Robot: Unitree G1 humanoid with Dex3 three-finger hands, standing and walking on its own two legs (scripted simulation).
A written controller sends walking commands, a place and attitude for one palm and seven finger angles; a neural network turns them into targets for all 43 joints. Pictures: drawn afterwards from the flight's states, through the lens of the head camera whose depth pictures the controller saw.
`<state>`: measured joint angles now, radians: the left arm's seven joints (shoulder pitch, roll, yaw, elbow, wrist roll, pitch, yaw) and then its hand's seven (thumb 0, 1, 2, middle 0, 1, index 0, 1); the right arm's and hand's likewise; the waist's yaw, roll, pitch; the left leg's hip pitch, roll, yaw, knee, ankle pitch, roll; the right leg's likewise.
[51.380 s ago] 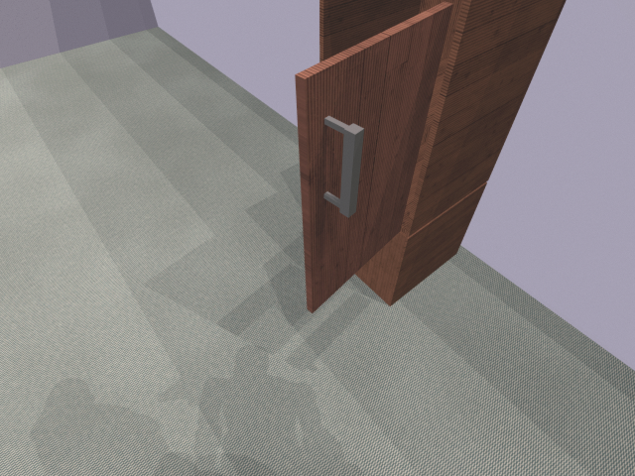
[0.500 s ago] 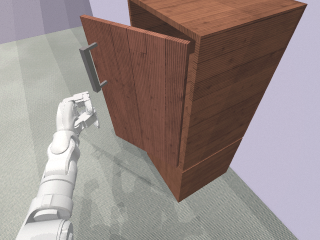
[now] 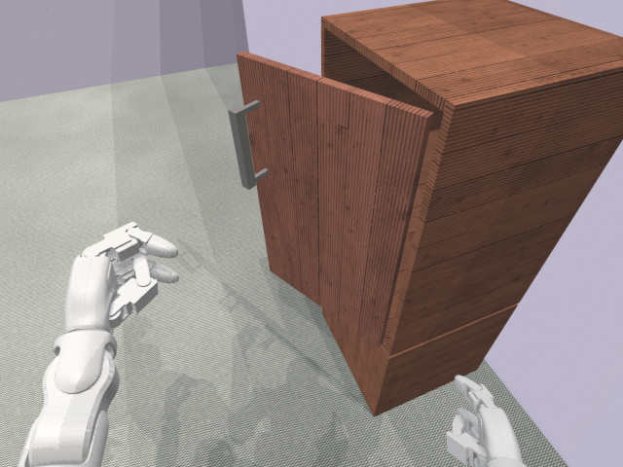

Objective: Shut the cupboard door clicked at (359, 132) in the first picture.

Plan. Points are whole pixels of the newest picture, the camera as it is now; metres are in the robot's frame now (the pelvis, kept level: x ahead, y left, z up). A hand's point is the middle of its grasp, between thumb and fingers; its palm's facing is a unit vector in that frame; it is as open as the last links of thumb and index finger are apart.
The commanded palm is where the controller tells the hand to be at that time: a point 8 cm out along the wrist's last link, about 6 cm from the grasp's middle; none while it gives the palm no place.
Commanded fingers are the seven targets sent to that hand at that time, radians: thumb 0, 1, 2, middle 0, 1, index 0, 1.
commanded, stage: draw the hand back to the body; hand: left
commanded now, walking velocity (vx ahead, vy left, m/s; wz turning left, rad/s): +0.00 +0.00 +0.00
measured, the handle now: (251, 146) +0.65 +0.19 +0.09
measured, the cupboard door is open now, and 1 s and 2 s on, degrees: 27 27 27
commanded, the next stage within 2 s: step back with the hand held close in 0.74 s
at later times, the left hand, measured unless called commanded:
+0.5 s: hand (62, 328) +0.20 +0.27 +0.16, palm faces +0.49 -0.76 -0.42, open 7.0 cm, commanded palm +0.16 +0.30 +0.17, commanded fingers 0.00 0.90 0.90 -0.20 -0.30 -0.20 -0.30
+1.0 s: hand (72, 317) +0.21 +0.27 +0.16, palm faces +0.44 -0.78 -0.44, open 7.4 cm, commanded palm +0.15 +0.30 +0.17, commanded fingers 0.00 0.90 0.90 -0.20 -0.30 -0.20 -0.30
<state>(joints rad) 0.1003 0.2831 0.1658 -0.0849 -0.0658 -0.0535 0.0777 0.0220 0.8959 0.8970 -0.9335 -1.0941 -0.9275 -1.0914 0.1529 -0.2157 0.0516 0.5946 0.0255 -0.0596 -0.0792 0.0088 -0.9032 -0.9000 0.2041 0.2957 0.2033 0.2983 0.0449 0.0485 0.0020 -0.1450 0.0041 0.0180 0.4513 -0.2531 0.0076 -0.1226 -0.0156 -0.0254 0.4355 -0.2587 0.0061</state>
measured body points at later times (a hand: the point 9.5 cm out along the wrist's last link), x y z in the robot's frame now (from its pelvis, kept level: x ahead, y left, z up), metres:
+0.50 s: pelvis +0.02 +0.00 +0.00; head +0.00 -0.03 +0.45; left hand +0.17 +0.31 +0.18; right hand +0.20 -0.23 -0.09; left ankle +0.00 +0.11 -0.74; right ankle -0.01 -0.12 -0.74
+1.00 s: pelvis +0.01 +0.00 +0.00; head +0.01 -0.02 +0.45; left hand +0.18 +0.31 +0.18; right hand +0.19 -0.23 -0.09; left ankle +0.00 +0.11 -0.74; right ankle -0.01 -0.12 -0.74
